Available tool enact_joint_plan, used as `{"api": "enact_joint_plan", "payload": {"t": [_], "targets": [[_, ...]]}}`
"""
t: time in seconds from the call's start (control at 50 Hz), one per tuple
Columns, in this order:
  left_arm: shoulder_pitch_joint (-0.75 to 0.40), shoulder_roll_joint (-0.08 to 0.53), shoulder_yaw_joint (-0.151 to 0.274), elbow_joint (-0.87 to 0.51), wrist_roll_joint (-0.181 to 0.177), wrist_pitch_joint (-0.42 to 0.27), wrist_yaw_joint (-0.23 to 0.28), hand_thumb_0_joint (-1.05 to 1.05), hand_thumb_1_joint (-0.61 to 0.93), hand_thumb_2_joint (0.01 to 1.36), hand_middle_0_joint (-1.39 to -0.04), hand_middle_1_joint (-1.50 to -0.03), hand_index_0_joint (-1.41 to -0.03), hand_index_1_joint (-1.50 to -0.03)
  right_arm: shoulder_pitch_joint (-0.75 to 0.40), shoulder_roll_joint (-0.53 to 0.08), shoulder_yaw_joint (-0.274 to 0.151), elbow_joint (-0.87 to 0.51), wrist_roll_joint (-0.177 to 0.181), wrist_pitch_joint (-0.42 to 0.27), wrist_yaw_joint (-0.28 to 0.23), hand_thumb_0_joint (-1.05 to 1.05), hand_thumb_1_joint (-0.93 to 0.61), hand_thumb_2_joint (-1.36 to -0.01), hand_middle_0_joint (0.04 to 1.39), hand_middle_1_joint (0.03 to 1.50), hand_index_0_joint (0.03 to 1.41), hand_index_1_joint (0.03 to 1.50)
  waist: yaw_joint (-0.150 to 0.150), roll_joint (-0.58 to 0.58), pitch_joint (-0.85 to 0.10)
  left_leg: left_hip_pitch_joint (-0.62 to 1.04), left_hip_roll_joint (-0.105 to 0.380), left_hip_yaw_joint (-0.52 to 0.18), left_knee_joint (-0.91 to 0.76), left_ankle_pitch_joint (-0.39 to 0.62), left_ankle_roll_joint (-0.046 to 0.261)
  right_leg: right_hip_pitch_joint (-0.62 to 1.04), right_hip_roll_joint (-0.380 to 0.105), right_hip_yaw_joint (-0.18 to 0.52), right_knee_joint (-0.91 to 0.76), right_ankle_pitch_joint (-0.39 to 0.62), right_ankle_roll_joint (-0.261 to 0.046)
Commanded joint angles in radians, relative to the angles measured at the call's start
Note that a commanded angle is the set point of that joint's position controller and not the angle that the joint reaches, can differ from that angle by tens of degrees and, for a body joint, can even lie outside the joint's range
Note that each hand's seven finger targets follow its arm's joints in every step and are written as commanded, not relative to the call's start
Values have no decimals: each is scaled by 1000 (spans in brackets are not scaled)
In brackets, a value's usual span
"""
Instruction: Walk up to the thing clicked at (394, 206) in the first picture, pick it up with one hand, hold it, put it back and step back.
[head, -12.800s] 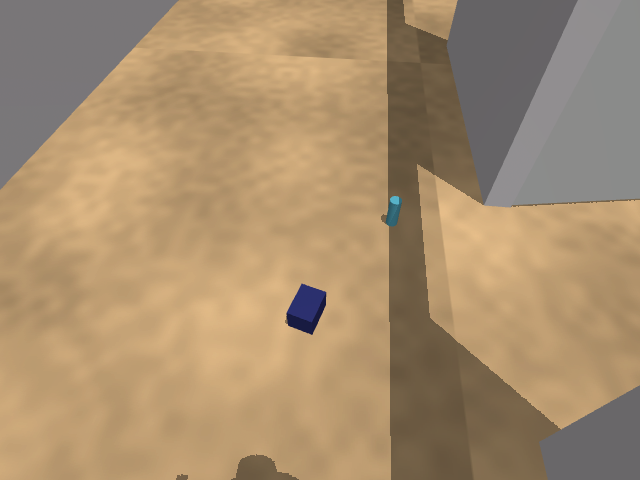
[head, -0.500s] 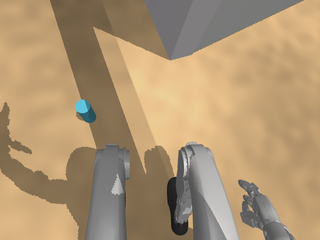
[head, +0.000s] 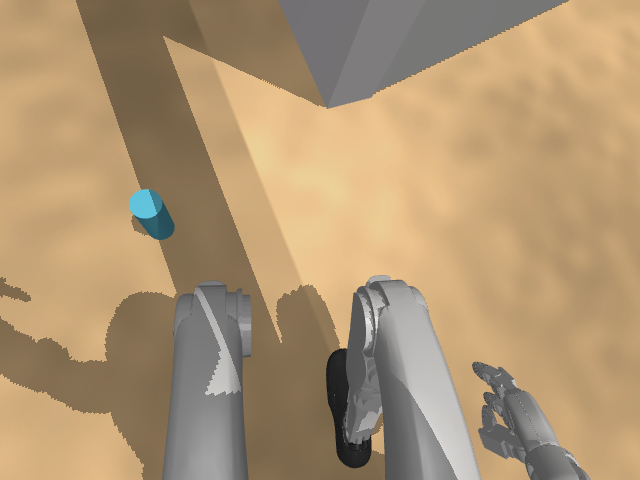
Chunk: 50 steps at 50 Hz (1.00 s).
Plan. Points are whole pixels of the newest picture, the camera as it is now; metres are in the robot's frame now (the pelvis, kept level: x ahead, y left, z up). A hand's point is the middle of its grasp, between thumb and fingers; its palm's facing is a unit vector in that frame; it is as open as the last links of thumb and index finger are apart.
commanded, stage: approach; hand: left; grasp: from the side
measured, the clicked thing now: (154, 216) +0.47 +0.26 -0.31
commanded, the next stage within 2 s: close in in 0.64 s
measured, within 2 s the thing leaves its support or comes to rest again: neither
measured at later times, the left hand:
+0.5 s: hand out of the picture +0.39 +0.39 -0.12, palm faces +0.18 -0.98 +0.03, open 17.6 cm
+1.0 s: hand (119, 235) +0.42 +0.29 -0.26, palm faces +0.23 -0.97 +0.06, open 17.6 cm
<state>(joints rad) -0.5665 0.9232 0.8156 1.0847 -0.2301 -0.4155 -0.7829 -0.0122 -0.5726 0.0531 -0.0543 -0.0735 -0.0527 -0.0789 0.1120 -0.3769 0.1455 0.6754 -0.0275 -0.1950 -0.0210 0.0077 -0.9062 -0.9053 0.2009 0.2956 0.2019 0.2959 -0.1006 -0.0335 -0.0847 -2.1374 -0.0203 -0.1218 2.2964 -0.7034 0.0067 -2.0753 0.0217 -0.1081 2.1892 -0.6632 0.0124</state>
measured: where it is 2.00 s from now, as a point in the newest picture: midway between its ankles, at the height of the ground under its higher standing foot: (286, 437)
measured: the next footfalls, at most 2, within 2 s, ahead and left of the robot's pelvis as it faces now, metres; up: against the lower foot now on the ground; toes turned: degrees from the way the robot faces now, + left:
none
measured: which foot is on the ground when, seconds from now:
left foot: down 0.00-1.00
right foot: down 0.00-1.00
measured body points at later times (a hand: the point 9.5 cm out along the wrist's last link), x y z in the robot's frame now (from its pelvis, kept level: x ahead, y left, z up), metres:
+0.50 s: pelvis +0.00 +0.00 -0.05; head +0.22 +0.12 +0.32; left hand +0.38 +0.45 -0.12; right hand +0.16 -0.27 -0.11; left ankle +0.08 +0.11 -0.34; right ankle +0.11 -0.12 -0.34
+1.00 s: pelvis -0.02 +0.01 -0.09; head +0.22 +0.17 +0.25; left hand +0.40 +0.34 -0.26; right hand +0.12 -0.25 -0.12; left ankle +0.08 +0.11 -0.34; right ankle +0.11 -0.12 -0.34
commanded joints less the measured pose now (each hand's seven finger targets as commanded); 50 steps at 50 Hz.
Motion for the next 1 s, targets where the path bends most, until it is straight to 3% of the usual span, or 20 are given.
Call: {"api": "enact_joint_plan", "payload": {"t": [0.0,0.06,0.08,0.12,0.18,0.26,0.34,0.4,0.42,0.44,0.5,0.6,0.7,0.74,0.86,0.92,0.94,0.98], "targets": [[-161,435,79,-178,-47,-58,-5,0,-563,57,-59,-61,-46,-70,113,-250,-87,-48,1,-19,-22,0,-910,-906,199,300,199,300,42,305,-587,473,23,21,-327,164,12,256,14,-21,-178,114,-62],[-168,445,79,-177,-49,-59,-10,0,-564,52,-60,-65,-50,-71,107,-250,-86,-53,2,-18,-22,0,-912,-906,199,300,199,300,39,291,-570,448,24,25,-320,144,17,251,16,-19,-183,99,-61],[-151,435,80,-159,-54,-57,-13,0,-565,121,-79,-115,-45,-147,112,-248,-80,-51,-1,-16,-21,0,-917,-906,200,301,200,301,36,281,-571,449,24,26,-312,162,17,268,17,-21,-186,112,-60],[-148,430,77,-131,-57,-63,-22,0,-586,23,-84,-86,-60,-104,101,-254,-79,-52,-2,-18,-21,0,-898,-901,198,300,199,300,29,266,-551,434,25,23,-302,147,18,251,19,-24,-181,102,-59],[-182,387,54,-75,-75,-94,-32,0,-580,24,-84,-86,-60,-104,99,-257,-61,-54,-11,-22,-14,0,-898,-901,198,300,199,300,-16,229,-513,390,26,14,-262,156,20,247,23,-37,-165,110,-56],[-199,335,25,33,-101,-154,-22,0,-577,22,-82,-78,-57,-97,76,-267,-34,-62,-28,-28,-6,0,-896,-900,198,301,199,301,-41,176,-454,324,29,16,-209,109,24,248,32,-46,-158,85,-49],[-233,326,-24,105,-75,-209,3,0,-596,16,-83,-79,-64,-93,42,-286,-12,-74,-51,-22,4,0,-891,-897,198,301,199,301,-52,204,-417,329,38,-3,-190,55,15,182,38,-69,-118,46,-52],[-261,384,-19,96,-46,-261,34,0,-601,27,-81,-83,-60,-99,19,-297,15,-79,-76,-9,12,0,-887,-897,198,301,199,301,-53,256,-436,359,45,-14,-165,84,5,185,42,-79,-81,72,-54],[-276,409,-5,88,-41,-285,45,0,-611,24,-78,-82,-60,-96,15,-307,26,-79,-86,-4,14,0,-892,-898,199,301,199,301,-60,285,-444,381,48,-21,-161,101,0,189,42,-88,-64,85,-55],[-279,444,17,58,-38,-309,57,0,-597,32,-77,-84,-58,-98,6,-310,36,-83,-95,3,16,0,-893,-899,198,301,199,301,-46,320,-464,408,52,-21,-153,135,-5,204,41,-87,-50,110,-54],[-301,491,54,22,-27,-380,97,0,-568,40,-75,-86,-55,-100,-9,-324,64,-80,-126,29,25,0,-904,-903,199,300,199,300,-62,387,-501,466,60,-34,-122,225,-18,227,42,-102,-7,168,-52],[-229,434,10,142,5,-449,141,0,-573,68,-66,-99,-48,-112,-69,-350,110,-83,-179,71,33,0,-915,-907,199,300,199,300,-101,456,-416,496,75,-64,-97,281,-36,192,47,-137,36,196,-54],[-178,296,-67,245,-14,-497,183,0,-611,43,-69,-106,-60,-111,-127,-366,152,-110,-211,97,45,0,-931,-909,199,300,199,300,-151,388,-333,431,81,-93,-60,213,-35,192,55,-177,44,182,-45],[-181,273,-85,260,-18,-529,210,0,-611,7,-66,-95,-67,-93,-141,-372,167,-114,-220,101,51,0,-933,-907,198,300,199,300,-169,346,-305,391,82,-105,-42,188,-31,211,58,-189,50,183,-40],[-213,275,-77,256,-14,-642,345,0,-611,0,-68,-91,-74,-82,-195,-385,214,-119,-256,116,73,0,-942,-907,199,300,199,300,-184,297,-268,333,82,-117,15,133,-20,270,72,-206,48,175,-24],[-237,299,-81,241,20,-685,419,0,-611,12,-70,-88,-73,-81,-201,-393,230,-114,-271,126,85,0,-940,-907,199,300,199,300,-188,340,-227,322,82,-124,6,100,-26,270,76,-220,54,158,-24],[-239,305,-83,231,37,-698,443,0,-611,17,-69,-86,-72,-80,-224,-379,249,-127,-272,130,90,0,-939,-907,199,300,199,300,-176,351,-203,323,84,-127,-8,74,-31,252,75,-224,57,131,-25],[-214,286,-110,266,62,-709,471,0,-609,25,-63,-83,-66,-77,-212,-398,236,-110,-287,138,93,0,-939,-907,199,300,199,300,-196,373,-189,323,85,-123,1,79,-32,254,78,-228,61,152,-25]]}}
